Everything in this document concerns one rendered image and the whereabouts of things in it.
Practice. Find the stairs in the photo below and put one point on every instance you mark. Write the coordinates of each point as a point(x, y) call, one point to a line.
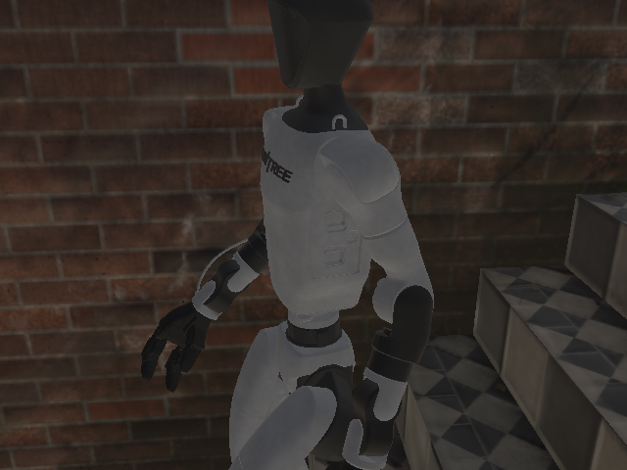
point(541, 384)

